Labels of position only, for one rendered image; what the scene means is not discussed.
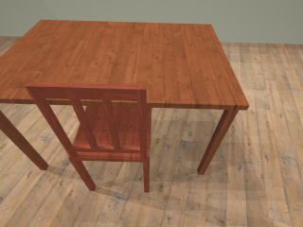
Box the chair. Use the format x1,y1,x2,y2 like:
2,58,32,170
25,81,152,193

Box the table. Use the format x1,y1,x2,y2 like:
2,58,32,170
0,19,250,175

